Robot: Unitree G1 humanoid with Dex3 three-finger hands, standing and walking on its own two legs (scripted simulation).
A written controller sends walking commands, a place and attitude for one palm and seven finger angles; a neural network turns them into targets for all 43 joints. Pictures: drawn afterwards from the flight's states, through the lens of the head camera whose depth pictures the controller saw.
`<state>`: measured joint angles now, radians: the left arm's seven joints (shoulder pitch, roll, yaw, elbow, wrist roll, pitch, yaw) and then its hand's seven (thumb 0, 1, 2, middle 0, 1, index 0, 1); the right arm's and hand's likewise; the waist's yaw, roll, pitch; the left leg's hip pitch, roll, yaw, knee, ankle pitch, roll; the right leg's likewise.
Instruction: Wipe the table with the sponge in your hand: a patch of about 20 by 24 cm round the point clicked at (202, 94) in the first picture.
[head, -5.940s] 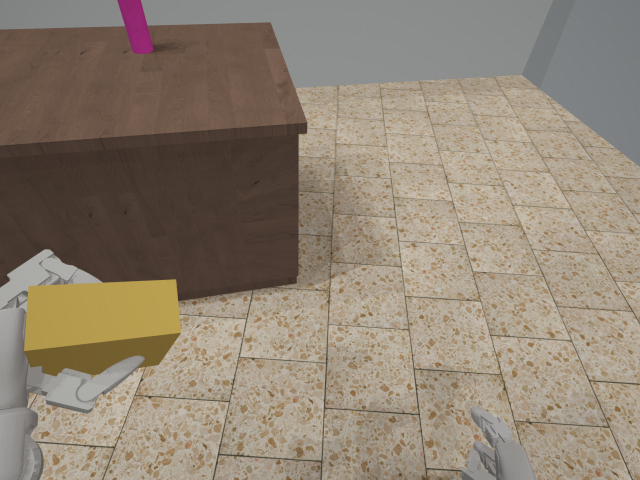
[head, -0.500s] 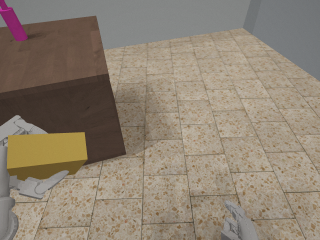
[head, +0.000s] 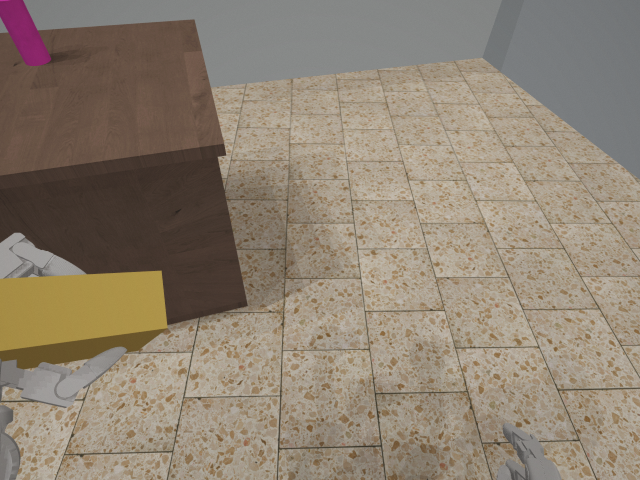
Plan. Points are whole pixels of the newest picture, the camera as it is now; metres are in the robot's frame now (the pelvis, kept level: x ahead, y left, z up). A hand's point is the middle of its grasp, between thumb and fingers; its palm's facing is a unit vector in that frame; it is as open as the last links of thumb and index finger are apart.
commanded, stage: take the last steps up to it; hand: left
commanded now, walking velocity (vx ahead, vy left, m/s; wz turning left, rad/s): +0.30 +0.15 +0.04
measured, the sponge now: (104, 319) +0.22 +0.22 +0.16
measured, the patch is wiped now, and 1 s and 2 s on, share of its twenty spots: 0.00 0.00 0.00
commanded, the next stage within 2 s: come to a stop and stand still in 1.60 s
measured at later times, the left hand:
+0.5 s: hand (86, 242) +0.30 +0.27 +0.17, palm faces +0.36 -0.79 -0.50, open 9.7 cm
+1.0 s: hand (82, 160) +0.42 +0.32 +0.18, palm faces +0.41 -0.75 -0.53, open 9.7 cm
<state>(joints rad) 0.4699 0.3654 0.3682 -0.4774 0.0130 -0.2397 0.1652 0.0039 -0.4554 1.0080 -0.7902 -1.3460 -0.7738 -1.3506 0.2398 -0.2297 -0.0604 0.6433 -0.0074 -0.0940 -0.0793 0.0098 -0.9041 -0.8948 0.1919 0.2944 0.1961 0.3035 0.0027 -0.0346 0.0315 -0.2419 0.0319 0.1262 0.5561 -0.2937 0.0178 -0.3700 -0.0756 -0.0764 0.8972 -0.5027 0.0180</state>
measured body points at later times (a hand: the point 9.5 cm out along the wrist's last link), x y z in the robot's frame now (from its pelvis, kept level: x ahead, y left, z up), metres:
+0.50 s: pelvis +0.09 +0.03 +0.01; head +0.16 +0.02 +0.46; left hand +0.28 +0.31 +0.19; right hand +0.26 -0.22 -0.09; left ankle +0.15 +0.20 -0.69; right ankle +0.05 -0.08 -0.73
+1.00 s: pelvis +0.22 +0.08 -0.01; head +0.24 +0.05 +0.44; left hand +0.40 +0.36 +0.20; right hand +0.38 -0.13 -0.13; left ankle +0.16 +0.19 -0.68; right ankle +0.24 +0.00 -0.73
